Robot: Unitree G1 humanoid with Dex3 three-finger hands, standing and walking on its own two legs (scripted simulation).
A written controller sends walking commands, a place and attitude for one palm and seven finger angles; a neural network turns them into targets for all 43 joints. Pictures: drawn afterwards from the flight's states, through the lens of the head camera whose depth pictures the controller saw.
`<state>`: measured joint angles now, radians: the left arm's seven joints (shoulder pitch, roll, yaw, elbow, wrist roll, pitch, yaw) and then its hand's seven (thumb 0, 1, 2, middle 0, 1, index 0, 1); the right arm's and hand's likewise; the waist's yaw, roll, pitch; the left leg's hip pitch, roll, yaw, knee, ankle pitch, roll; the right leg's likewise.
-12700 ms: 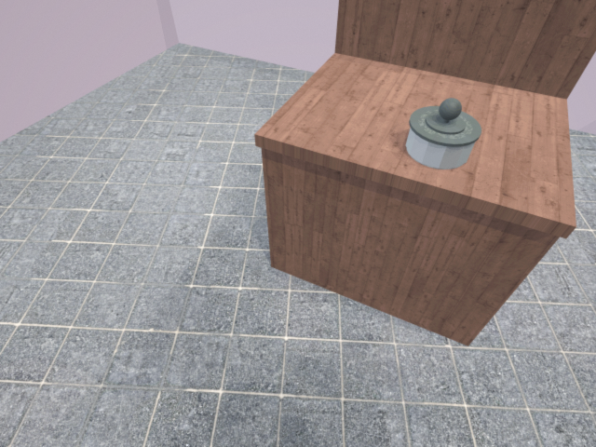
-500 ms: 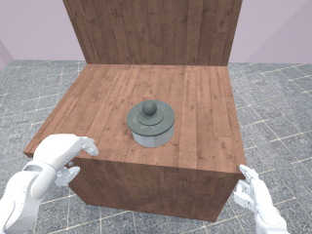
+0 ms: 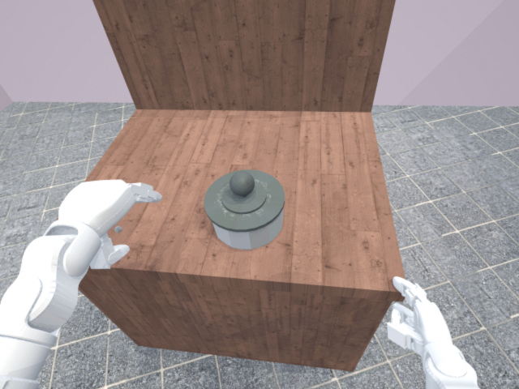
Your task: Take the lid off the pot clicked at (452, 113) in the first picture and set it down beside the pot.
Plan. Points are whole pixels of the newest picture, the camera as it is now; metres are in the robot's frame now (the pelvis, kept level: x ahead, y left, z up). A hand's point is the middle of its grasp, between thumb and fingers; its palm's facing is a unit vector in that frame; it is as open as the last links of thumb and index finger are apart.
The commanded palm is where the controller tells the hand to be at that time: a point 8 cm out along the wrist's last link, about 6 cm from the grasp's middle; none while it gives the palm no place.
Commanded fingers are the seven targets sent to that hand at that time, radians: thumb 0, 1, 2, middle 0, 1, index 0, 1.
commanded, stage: move the open hand above the knob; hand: left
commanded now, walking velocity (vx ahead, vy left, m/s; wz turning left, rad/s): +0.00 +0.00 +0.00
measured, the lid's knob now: (242, 183) +0.50 +0.09 +0.02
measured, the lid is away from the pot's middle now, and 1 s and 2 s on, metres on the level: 0.00 0.00 0.00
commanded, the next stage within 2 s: none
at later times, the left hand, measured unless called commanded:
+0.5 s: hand (170, 205) +0.36 +0.18 +0.11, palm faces -0.21 -0.03 -0.98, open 10.5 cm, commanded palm +0.35 +0.18 +0.17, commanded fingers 0.00 -0.34 1.40 -0.79 -0.08 -0.79 -0.08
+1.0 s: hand (200, 190) +0.40 +0.14 +0.10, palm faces -0.26 -0.04 -0.96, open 10.5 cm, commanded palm +0.40 +0.15 +0.17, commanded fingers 0.00 -0.34 1.40 -0.79 -0.08 -0.79 -0.08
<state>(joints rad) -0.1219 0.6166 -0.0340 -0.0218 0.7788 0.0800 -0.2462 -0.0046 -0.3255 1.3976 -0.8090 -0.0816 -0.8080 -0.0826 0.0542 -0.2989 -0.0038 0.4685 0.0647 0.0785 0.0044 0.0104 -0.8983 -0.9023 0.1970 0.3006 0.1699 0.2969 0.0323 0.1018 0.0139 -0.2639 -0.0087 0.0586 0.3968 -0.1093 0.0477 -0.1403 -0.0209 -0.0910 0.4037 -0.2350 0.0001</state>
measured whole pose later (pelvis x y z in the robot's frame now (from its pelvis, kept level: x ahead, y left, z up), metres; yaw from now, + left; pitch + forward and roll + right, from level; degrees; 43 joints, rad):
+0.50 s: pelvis +0.01 -0.02 +0.00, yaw +0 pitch -1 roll +0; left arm -0.34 0.58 -0.18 0.14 0.83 0.11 -0.30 0.00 -0.33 1.40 -0.81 -0.08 -0.81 -0.08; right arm 0.05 -0.29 0.03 0.46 0.08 0.08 0.02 0.01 -0.90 -0.90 0.20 0.30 0.31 0.38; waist -0.01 0.09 0.01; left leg -0.27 0.00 0.06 0.42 -0.14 0.03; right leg -0.16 -0.01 -0.09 0.45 -0.28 -0.02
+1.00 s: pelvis +0.02 -0.02 +0.00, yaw -1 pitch +1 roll +0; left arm -0.55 0.47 -0.29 0.36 0.85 0.21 -0.30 0.00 -0.33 1.40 -0.81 -0.08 -0.81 -0.08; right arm 0.04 -0.29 0.03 0.44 0.10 0.10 0.04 0.01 -0.90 -0.90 0.20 0.30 0.37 0.41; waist -0.03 0.08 -0.01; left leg -0.31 0.00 0.06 0.45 -0.15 0.03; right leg -0.21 -0.02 -0.08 0.49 -0.30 -0.02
